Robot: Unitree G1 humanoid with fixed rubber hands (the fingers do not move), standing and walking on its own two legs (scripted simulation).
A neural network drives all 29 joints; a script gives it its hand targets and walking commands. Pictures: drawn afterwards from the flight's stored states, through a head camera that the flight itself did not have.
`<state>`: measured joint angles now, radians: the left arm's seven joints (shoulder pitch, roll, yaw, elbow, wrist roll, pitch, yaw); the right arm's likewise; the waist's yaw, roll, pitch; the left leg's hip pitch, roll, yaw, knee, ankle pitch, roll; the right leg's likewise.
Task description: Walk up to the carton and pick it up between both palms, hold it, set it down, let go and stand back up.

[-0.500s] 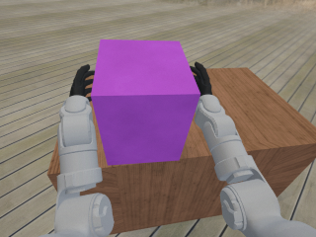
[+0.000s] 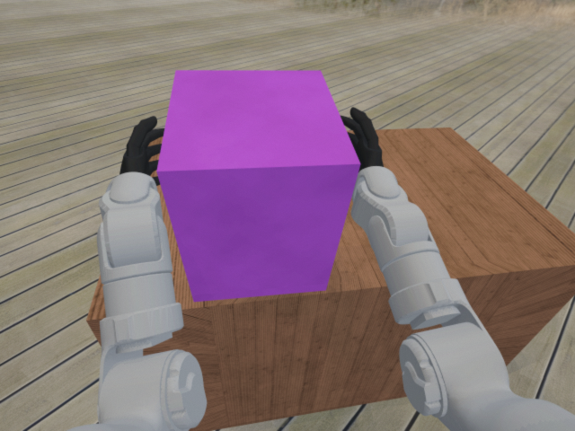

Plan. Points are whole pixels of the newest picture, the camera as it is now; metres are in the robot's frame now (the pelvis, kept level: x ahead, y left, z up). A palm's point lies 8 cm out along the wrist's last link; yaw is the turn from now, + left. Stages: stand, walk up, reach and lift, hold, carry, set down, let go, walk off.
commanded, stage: hold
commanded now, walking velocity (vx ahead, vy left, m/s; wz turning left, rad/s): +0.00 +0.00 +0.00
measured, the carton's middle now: (256, 188) +0.39 +0.02 +0.18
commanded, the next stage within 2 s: none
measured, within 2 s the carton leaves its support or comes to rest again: neither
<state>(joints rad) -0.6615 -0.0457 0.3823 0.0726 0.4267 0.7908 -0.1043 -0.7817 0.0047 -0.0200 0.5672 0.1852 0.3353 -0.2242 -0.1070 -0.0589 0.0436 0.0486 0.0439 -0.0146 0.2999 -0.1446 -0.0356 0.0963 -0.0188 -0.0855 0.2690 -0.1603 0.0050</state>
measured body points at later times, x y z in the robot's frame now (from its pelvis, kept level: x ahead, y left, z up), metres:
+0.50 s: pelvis +0.00 +0.00 +0.00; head -0.06 +0.02 +0.44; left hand +0.37 +0.17 +0.23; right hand +0.37 -0.13 +0.23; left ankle +0.03 +0.14 -0.75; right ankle +0.01 -0.12 -0.75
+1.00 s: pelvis +0.00 +0.00 +0.00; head -0.07 +0.02 +0.44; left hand +0.37 +0.17 +0.23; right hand +0.37 -0.13 +0.23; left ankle +0.03 +0.14 -0.75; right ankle +0.01 -0.12 -0.75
